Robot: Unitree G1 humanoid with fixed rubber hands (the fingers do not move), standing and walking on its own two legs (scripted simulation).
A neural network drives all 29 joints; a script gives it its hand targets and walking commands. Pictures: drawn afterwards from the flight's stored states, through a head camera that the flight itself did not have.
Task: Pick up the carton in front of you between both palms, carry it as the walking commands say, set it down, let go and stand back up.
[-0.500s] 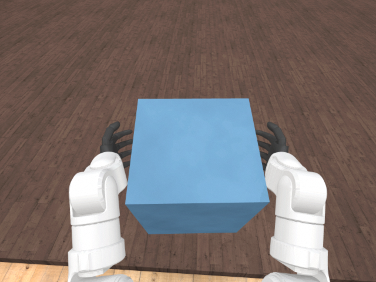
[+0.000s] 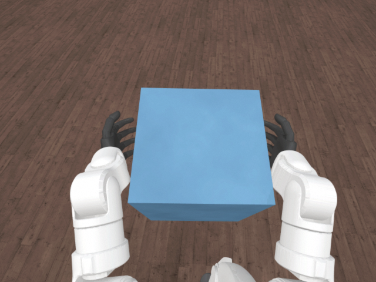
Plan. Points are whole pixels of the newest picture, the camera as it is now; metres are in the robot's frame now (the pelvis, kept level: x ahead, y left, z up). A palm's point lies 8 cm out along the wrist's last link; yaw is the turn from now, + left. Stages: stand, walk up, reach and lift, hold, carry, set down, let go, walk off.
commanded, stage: carry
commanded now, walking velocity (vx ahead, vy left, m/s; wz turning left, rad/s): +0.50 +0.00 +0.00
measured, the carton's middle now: (197, 164) +0.36 +0.00 +0.06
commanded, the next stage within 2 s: none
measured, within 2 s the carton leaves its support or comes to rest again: neither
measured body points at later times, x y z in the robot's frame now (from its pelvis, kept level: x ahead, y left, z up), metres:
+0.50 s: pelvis +0.34 +0.05 +0.05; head +0.34 +0.05 +0.50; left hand +0.67 +0.26 +0.20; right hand +0.71 -0.06 +0.21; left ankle +0.41 +0.11 -0.67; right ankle +0.17 -0.08 -0.58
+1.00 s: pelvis +0.66 +0.10 +0.07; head +0.69 +0.11 +0.52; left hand +0.89 +0.37 +0.14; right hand +1.02 +0.08 +0.14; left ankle +0.49 +0.13 -0.57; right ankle +0.75 +0.04 -0.67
